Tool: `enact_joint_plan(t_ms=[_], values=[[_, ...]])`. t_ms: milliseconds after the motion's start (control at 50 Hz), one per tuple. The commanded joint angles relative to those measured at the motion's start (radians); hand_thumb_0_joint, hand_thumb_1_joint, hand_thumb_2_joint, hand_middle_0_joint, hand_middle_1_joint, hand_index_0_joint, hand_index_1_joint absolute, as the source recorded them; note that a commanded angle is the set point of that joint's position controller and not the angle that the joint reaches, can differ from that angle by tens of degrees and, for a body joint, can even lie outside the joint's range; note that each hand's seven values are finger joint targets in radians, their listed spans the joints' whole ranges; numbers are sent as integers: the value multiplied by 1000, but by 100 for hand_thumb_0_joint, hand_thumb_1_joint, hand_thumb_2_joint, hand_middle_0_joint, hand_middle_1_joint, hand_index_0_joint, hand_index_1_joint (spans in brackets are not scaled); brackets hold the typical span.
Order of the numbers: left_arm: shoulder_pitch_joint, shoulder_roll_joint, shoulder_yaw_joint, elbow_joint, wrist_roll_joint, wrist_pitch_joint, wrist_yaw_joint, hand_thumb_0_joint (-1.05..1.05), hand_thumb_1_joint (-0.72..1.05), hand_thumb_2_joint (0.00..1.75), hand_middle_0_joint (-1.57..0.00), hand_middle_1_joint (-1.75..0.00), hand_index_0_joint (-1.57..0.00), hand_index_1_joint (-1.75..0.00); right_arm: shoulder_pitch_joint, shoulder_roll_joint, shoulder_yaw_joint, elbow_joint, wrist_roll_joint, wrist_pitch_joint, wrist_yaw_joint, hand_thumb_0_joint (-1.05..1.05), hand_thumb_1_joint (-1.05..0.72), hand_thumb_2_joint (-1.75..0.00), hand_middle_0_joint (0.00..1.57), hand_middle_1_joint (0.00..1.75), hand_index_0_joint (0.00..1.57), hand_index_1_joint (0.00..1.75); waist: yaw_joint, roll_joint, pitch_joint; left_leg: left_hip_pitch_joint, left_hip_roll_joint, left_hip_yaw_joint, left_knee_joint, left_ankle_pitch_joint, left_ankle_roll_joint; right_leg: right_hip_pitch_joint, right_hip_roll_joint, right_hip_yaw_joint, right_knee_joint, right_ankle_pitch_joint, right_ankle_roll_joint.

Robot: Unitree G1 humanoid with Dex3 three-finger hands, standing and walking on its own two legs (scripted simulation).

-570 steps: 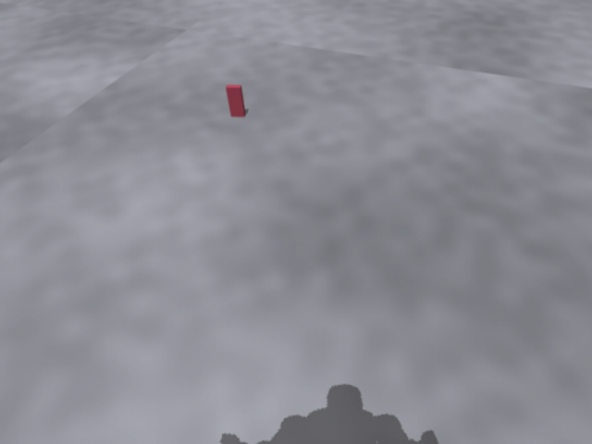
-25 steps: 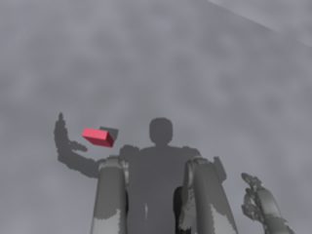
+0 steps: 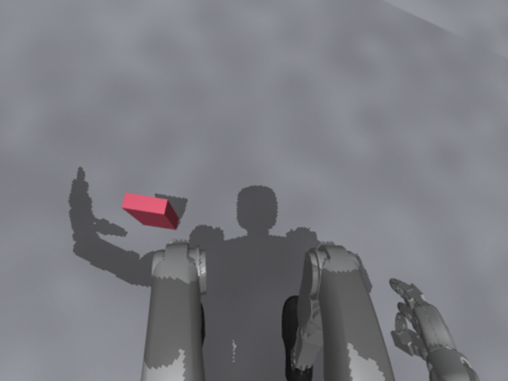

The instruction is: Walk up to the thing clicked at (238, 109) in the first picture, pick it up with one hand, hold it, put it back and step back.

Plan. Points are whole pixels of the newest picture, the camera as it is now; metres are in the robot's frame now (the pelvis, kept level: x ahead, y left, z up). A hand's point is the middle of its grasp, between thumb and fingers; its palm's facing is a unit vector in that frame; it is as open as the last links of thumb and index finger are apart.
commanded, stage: go down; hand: left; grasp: from the side
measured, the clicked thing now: (154, 213) +0.40 +0.24 -0.33
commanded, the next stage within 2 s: approach in 0.48 s
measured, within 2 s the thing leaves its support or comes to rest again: neither
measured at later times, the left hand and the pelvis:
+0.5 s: hand out of the picture +0.32 +0.43 -0.03, palm faces +0.21 -0.97 -0.11, open 17.5 cm; pelvis +0.00 +0.00 -0.02, yaw -1 degrees
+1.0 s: hand (36, 224) +0.34 +0.39 -0.15, palm faces +0.20 -0.98 +0.02, open 17.5 cm; pelvis -0.01 +0.00 -0.09, yaw -3 degrees
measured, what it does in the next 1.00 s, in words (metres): lowers itself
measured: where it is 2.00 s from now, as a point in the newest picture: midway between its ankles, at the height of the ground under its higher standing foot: (244, 358)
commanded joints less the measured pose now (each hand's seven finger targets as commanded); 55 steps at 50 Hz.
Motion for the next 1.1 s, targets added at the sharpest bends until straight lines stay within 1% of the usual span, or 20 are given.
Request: enact_joint_plan(t_ms=[0, 40, 60, 80, 180, 240, 340, 440, 540, 560, 600, 680, 780, 840, 900, 940, 980, 1020, 1060, 1080], values=[[-102, 430, 101, -176, -43, -54, 1, 0, -53, 6, -5, -4, -4, -4, 96, -217, -86, -68, 0, -31, -16, 0, -93, -91, 20, 30, 20, 30, 53, 198, -599, 432, -18, 55, -272, 115, 43, 280, 46, 3, -219, 101, -39], [-108, 435, 98, -186, -37, -57, -4, 0, -55, 5, -5, -4, -4, -4, 92, -222, -86, -63, 1, -32, -18, 0, -93, -91, 20, 30, 20, 30, 55, 242, -598, 464, -13, 37, -285, 113, 38, 233, 46, -12, -186, 110, -44], [-102, 438, 103, -172, -42, -54, -4, 0, -54, 5, -5, -3, -4, -4, 94, -220, -84, -64, 2, -32, -17, 0, -93, -91, 20, 30, 20, 30, 54, 216, -595, 450, -14, 39, -277, 109, 40, 245, 47, -12, -192, 104, -41], [-106, 414, 92, -164, -42, -52, -6, 0, -55, 7, -4, -4, -3, -5, 100, -221, -85, -65, 3, -31, -18, 0, -93, -91, 20, 30, 20, 30, 43, 213, -588, 452, -15, 38, -274, 123, 39, 231, 47, -14, -188, 115, -42], [-106, 441, 106, -181, -50, -56, -8, 0, -55, 7, -4, -4, -4, -5, 92, -219, -82, -67, 5, -33, -15, 0, -93, -91, 20, 30, 20, 30, 56, 213, -588, 420, -17, 42, -268, 82, 41, 234, 47, -13, -187, 79, -41], [-112, 421, 93, -177, -58, -59, -13, 0, -53, 6, -4, -4, -4, -4, 92, -220, -81, -64, 5, -34, -16, 0, -93, -91, 20, 30, 20, 30, 44, 214, -588, 423, -17, 43, -251, 109, 41, 222, 48, -12, -178, 101, -41], [-103, 428, 108, -184, -57, -63, -21, 0, -52, 7, -4, -4, -3, -5, 95, -228, -80, -53, 2, -32, -15, 0, -93, -91, 20, 30, 20, 30, 54, 257, -600, 480, -15, 28, -246, 190, 33, 190, 43, -22, -139, 159, -46], [-120, 425, 113, -170, -65, -72, -22, 0, -53, 7, -4, -3, -3, -4, 89, -221, -77, -54, 1, -27, -11, 0, -93, -91, 20, 30, 20, 30, 50, 210, -588, 419, -18, 41, -225, 140, 40, 200, 45, -17, -149, 123, -41], [-137, 438, 113, -173, -60, -77, -24, 0, -53, 7, -4, -4, -3, -4, 85, -233, -82, -58, 1, -26, -8, 0, -93, -91, 20, 30, 20, 30, 45, 245, -579, 422, -13, 26, -243, 83, 38, 167, 46, -25, -126, 88, -43], [-143, 442, 116, -172, -61, -76, -25, 0, -54, 11, -6, -6, -3, -9, 91, -231, -78, -56, 1, -25, -7, 0, -94, -92, 20, 30, 20, 30, 46, 245, -581, 426, -13, 24, -241, 89, 37, 164, 45, -26, -121, 93, -43], [-116, 421, 116, -140, -71, -80, -31, 0, -58, 3, -7, -5, -5, -7, 87, -229, -75, -58, 2, -26, -5, 0, -92, -91, 20, 30, 20, 30, 41, 222, -569, 408, -16, 27, -222, 110, 36, 161, 45, -26, -117, 104, -42], [-126, 344, 102, -69, -112, -134, -54, 0, -60, 2, -7, -5, -5, -7, 71, -225, -63, -44, -6, -34, 3, 0, -93, -91, 20, 30, 20, 30, 15, 164, -522, 329, -22, 45, -146, 153, 44, 150, 49, -27, -90, 129, -41], [-183, 263, 62, 18, -156, -261, -76, 0, -56, 1, -7, -5, -6, -6, 32, -237, -42, -45, -28, -51, 17, 0, -92, -91, 20, 30, 20, 30, -28, 111, -480, 270, -16, 40, -59, 137, 42, 115, 60, -40, -44, 122, -37], [-213, 269, 56, 51, -167, -339, -80, 0, -52, 1, -7, -5, -6, -6, 13, -254, -25, -47, -48, -52, 27, 0, -92, -91, 20, 30, 20, 30, -35, 131, -478, 260, -11, 33, -19, 127, 35, 102, 66, -55, -4, 113, -39], [-245, 331, 75, 50, -167, -410, -80, 0, -53, 0, -8, -4, -7, -5, -22, -269, -2, -53, -73, -45, 37, 0, -92, -90, 20, 30, 20, 30, -27, 163, -486, 247, -4, 31, 21, 99, 30, 97, 74, -65, 32, 93, -39], [-233, 370, 91, 62, -169, -447, -79, 0, -55, 0, -8, -4, -7, -5, -50, -278, 19, -54, -89, -37, 42, 0, -93, -91, 20, 30, 20, 30, -19, 199, -476, 246, 1, 28, 37, 85, 27, 89, 80, -76, 63, 82, -40], [-202, 369, 92, 83, -170, -472, -78, 0, -57, 0, -9, -4, -7, -5, -71, -288, 35, -58, -104, -27, 48, 0, -93, -91, 20, 30, 20, 30, -22, 221, -478, 254, 6, 20, 56, 88, 22, 90, 86, -89, 91, 87, -40], [-236, 397, 92, 78, -169, -496, -78, 0, -61, 0, -9, -5, -8, -6, -101, -300, 53, -61, -117, -16, 50, 0, -94, -91, 20, 30, 20, 30, -26, 271, -467, 247, 10, 12, 65, 74, 18, 80, 89, -100, 113, 85, -41], [-178, 329, 43, 94, -160, -505, -75, 0, -61, 0, -9, -5, -8, -6, -116, -309, 64, -64, -130, -4, 55, 0, -95, -91, 20, 30, 20, 30, -44, 293, -446, 273, 18, -4, 75, 78, 13, 50, 92, -119, 138, 95, -41], [-197, 334, 40, 118, -154, -509, -72, 0, -61, 0, -9, -5, -8, -6, -122, -310, 73, -55, -138, 0, 56, 0, -94, -91, 20, 30, 20, 30, -51, 302, -454, 270, 17, -4, 96, 90, 11, 69, 94, -118, 140, 110, -40]])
